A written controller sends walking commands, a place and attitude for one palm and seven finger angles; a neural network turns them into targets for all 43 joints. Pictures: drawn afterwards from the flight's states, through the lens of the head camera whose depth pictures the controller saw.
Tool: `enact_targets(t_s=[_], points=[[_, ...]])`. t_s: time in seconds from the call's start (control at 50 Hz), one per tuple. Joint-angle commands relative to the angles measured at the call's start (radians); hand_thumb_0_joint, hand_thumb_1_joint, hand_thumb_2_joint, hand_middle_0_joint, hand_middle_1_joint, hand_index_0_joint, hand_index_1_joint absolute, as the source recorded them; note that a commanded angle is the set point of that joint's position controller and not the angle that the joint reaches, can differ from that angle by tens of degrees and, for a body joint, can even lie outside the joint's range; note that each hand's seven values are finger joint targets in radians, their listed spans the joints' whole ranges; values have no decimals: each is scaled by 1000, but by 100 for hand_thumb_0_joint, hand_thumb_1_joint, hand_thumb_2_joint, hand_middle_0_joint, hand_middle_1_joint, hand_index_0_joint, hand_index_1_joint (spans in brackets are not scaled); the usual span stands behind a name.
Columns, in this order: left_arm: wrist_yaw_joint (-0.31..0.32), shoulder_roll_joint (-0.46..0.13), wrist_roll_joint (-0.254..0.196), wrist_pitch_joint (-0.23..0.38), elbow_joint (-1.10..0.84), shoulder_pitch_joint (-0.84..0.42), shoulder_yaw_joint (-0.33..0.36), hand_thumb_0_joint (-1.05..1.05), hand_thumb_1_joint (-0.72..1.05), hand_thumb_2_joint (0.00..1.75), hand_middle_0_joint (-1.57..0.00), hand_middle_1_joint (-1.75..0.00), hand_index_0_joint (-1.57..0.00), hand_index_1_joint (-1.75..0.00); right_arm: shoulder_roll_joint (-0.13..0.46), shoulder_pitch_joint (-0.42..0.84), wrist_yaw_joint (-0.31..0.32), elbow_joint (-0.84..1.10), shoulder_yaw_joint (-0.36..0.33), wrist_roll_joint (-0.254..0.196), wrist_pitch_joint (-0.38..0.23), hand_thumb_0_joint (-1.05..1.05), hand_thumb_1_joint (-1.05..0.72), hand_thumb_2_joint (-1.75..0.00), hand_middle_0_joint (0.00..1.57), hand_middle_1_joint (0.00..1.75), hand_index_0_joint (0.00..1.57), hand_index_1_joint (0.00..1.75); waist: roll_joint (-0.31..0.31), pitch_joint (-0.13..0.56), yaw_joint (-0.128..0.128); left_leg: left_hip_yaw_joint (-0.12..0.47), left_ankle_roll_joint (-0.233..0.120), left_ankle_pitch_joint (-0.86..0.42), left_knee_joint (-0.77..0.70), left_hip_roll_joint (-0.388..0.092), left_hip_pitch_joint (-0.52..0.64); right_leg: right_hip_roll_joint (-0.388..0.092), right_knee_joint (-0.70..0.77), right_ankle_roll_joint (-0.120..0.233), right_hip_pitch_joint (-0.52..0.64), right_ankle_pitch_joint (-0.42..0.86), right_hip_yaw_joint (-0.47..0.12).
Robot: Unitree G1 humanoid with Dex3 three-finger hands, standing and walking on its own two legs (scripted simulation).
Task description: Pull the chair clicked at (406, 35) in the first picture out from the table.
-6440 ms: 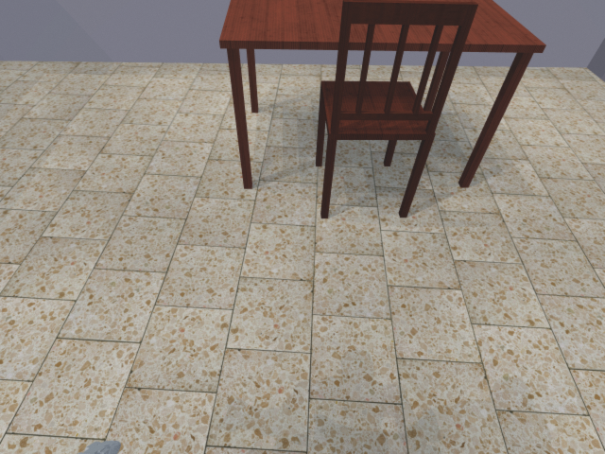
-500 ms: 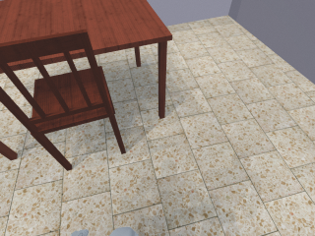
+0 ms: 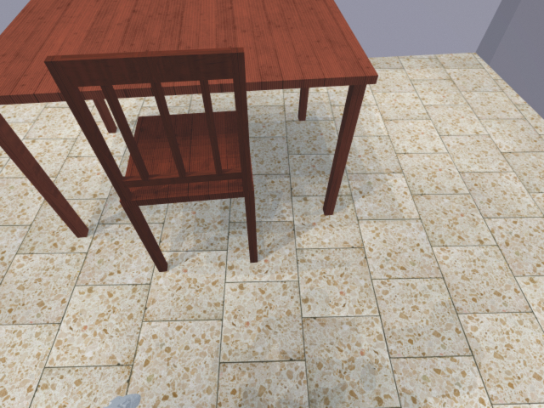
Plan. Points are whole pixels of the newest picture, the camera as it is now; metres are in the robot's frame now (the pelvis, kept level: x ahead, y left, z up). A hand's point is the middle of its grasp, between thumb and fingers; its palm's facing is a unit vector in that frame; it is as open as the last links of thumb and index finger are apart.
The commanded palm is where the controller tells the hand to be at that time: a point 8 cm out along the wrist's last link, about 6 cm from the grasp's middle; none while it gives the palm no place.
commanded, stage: turn to face it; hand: left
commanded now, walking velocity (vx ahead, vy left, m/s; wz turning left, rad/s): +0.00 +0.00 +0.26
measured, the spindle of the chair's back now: (170, 133) +0.73 +0.28 -0.07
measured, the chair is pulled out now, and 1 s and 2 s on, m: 0.00 0.00 0.00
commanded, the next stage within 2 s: take the last steps up to it in 0.08 s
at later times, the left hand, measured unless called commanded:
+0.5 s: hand out of the picture -0.06 +0.19 -0.17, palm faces +0.22 -0.95 -0.21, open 7.3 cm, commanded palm none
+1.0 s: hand (176, 355) +0.23 +0.18 -0.17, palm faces +0.12 -0.97 -0.21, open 7.3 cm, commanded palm none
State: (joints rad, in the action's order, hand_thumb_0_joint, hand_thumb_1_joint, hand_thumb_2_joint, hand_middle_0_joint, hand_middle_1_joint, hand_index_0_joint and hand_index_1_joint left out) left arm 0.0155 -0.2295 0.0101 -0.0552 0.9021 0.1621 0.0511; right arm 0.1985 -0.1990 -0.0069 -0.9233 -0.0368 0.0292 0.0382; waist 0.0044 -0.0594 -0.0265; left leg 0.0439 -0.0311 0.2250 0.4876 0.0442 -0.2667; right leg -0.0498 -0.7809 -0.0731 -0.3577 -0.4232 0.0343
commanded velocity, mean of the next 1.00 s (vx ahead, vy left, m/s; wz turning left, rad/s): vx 0.24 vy -0.02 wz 0.05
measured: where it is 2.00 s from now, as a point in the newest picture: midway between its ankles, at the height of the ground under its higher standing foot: (274, 393)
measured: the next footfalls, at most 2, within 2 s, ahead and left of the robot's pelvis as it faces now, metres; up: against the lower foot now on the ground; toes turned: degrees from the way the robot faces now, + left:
right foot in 0.06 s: +0.03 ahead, -0.12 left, +0.00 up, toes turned -2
left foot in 0.50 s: +0.01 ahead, +0.14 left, +0.00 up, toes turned +13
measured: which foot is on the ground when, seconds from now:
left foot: down 0.00-0.06, up 0.08-0.48, down 0.50-0.92, up 0.94-1.00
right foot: up 0.00-0.04, down 0.06-0.50, up 0.52-0.90, down 0.92-1.00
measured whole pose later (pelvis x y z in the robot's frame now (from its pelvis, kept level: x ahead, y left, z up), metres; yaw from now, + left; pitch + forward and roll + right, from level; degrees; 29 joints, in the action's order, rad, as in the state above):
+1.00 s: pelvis +0.16 -0.01 -0.02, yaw +7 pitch -1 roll +0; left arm -0.02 -0.17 0.02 0.06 1.01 0.15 0.05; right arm 0.16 -0.40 0.01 -1.15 -0.04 0.02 -0.02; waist 0.04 -0.08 -0.03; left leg -0.03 -0.02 0.49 1.06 -0.07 -0.23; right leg -0.05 -0.64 0.06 -0.37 -0.24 0.16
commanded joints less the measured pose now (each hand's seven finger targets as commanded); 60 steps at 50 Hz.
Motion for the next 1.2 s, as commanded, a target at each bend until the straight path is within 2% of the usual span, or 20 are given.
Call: enact_targets(t_s=[0.0,0.02,0.04,0.06,0.16,0.34,0.44,0.46,0.48,0.5,0.54,0.62,0.8,0.86,0.88,0.9,0.92,0.98,1.04,1.18], points=[[14,-79,-5,45,-43,116,20,0,90,90,-20,-30,-20,-30,187,8,13,54,-56,-12,-12,0,-90,-90,20,30,20,30,111,116,48,227,-90,-304,-40,-206,6,14,326,17,199,198,12],[18,-117,2,58,-38,137,25,0,90,90,-20,-30,-20,-30,145,-10,9,52,-51,-21,-16,0,-90,-90,20,30,20,30,12,137,52,179,-36,-181,53,-148,-71,-71,445,39,306,266,-75],[26,-205,16,71,-38,142,39,0,90,90,-20,-30,-20,-30,83,-35,3,65,-39,-28,-17,0,-90,-90,20,30,20,30,-231,134,42,31,44,137,238,-6,-243,-312,496,131,392,432,-325],[23,-221,10,68,-49,138,39,0,90,90,-20,-30,-20,-30,112,-2,10,78,-48,-18,-6,0,-90,-90,20,30,20,30,-244,113,59,31,55,364,401,-4,-232,-418,495,230,269,547,-350],[23,-114,9,71,-52,35,21,0,90,90,-20,-30,-20,-30,96,-35,-2,-5,-50,-13,14,0,-90,-90,20,30,20,30,-140,36,8,7,78,181,658,-58,-235,-245,466,210,185,549,-99],[3,-130,25,97,79,231,26,0,90,90,-20,-30,-20,-30,63,76,-23,3,-31,-4,-25,0,-90,-90,20,30,20,30,-162,-8,95,-93,53,209,296,-101,-208,-283,606,231,261,-1,-166],[-7,-107,9,84,125,198,19,0,90,90,-20,-30,-20,-30,47,-103,-6,-72,-15,-8,-58,0,-90,-90,20,30,20,30,-105,28,13,-172,29,67,-84,-59,202,-167,466,155,51,-62,-28],[-13,-67,6,80,120,183,9,0,90,90,-20,-30,-20,-30,102,-182,5,-98,-26,-7,-66,0,-90,-90,20,30,20,30,40,43,-27,-50,5,142,-137,-149,331,-118,330,116,-76,-84,24],[-21,-10,4,80,95,160,-3,0,90,90,-20,-30,-20,-30,187,-272,14,-120,-44,2,-69,0,-90,-90,20,30,20,30,247,37,-63,236,-78,277,-250,-360,386,-23,87,72,-234,-82,130],[-23,-7,10,87,54,102,-8,0,90,90,-20,-30,-20,-30,233,-323,22,-123,-51,2,-64,0,-90,-90,20,30,20,30,221,-14,-79,385,-157,274,-319,-467,355,0,-80,73,-339,-143,102],[-24,-39,18,79,59,45,4,0,90,90,-20,-30,-20,-30,173,-262,31,-122,-34,-1,-71,0,-90,-90,20,30,20,30,217,-75,-59,321,-163,279,-347,-441,242,-59,-270,80,-364,-69,9],[-42,-7,15,71,120,126,2,0,90,90,-20,-30,-20,-30,104,-173,36,-107,-14,-8,-97,0,-90,-90,20,30,20,30,132,-92,17,65,-126,-34,-341,-326,170,-77,-255,55,-273,127,17],[-47,6,8,75,65,-3,9,0,90,90,-20,-30,-20,-30,121,-223,34,-160,-31,3,-98,0,-90,-90,20,30,20,30,123,-100,1,-18,-124,-156,-270,-331,159,-41,98,70,-112,179,85],[-42,-34,13,94,120,170,27,0,90,90,-20,-30,-20,-30,112,-217,32,-176,-28,-3,-94,0,-90,-90,20,30,20,30,44,-13,88,-85,-73,-284,-14,-258,90,28,247,104,202,228,127],[-34,-95,19,109,161,309,44,0,90,90,-20,-30,-20,-30,84,-229,25,-172,-25,-12,-98,0,-90,-90,20,30,20,30,-51,83,146,-144,-36,-235,242,-194,-35,-79,295,151,419,183,-16],[-21,-210,16,117,186,425,71,0,90,90,-20,-30,-20,-30,17,-267,19,-142,-10,-24,-107,0,-90,-90,20,30,20,30,-309,215,161,-189,6,248,574,-61,-255,-354,437,265,609,240,-431],[-18,-231,-2,116,187,418,69,0,90,90,-20,-30,-20,-30,53,-219,22,-126,-13,-29,-101,0,-90,-90,20,30,20,30,-270,247,161,-65,-11,370,761,-75,-280,-411,530,313,542,160,-538],[-1,-85,4,114,121,160,27,0,90,90,-20,-30,-20,-30,28,-119,13,-113,-20,-9,-86,0,-90,-90,20,30,20,30,-66,21,65,-19,-9,140,792,-177,-306,-314,584,269,197,89,-286],[4,-31,12,126,118,113,5,0,90,90,-20,-30,-20,-30,-11,-199,7,-141,-16,-3,-57,0,-90,-90,20,30,20,30,-94,15,-5,-64,19,89,632,-174,-197,-237,600,237,79,292,-86],[-3,-63,13,124,142,147,11,0,90,90,-20,-30,-20,-30,-17,-83,-5,-93,-8,-5,-66,0,-90,-90,20,30,20,30,-105,10,22,-122,36,53,273,-146,-162,-216,588,259,151,322,-45]])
